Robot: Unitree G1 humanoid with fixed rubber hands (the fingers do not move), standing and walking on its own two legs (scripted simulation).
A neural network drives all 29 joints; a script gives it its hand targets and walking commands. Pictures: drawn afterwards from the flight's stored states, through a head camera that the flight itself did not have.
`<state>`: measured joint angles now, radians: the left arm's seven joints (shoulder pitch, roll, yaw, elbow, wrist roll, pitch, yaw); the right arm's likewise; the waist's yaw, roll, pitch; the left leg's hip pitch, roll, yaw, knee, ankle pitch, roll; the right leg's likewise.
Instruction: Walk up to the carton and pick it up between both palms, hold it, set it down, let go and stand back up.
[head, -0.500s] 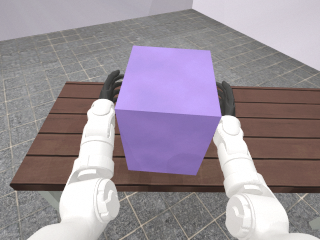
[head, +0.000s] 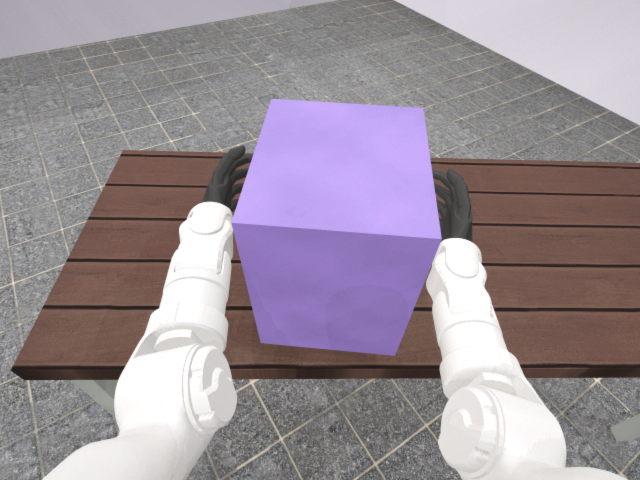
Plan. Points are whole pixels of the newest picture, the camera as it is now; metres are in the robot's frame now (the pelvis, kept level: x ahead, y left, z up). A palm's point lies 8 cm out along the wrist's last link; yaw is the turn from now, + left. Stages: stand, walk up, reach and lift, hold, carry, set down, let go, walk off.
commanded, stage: set down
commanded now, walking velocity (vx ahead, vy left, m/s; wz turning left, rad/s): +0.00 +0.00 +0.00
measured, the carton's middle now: (336, 233) +0.43 -0.06 +0.05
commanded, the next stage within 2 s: none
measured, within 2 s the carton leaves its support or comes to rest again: rests again in 1.36 s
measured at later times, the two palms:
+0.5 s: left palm (232, 207) +0.46 +0.09 +0.09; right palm (450, 241) +0.37 -0.20 +0.08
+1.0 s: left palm (232, 217) +0.46 +0.09 +0.07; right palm (445, 251) +0.37 -0.20 +0.07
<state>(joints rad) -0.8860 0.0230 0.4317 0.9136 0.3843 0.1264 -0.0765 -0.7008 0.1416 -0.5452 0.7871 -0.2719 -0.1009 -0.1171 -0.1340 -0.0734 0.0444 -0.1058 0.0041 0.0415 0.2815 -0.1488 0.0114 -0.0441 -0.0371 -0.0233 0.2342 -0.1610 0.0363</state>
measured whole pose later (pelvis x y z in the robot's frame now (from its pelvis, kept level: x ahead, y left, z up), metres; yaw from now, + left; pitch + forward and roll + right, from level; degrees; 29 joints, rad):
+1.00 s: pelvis +0.00 +0.00 +0.00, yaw -3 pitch +8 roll -1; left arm -0.95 0.08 0.48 1.17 0.38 -0.10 -0.06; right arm -0.72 0.19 -0.69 0.83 -0.43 -0.23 -0.12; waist -0.12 -0.04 -0.01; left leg -0.28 0.02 0.09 0.30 -0.15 0.02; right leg -0.24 -0.04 -0.06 0.25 -0.14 0.03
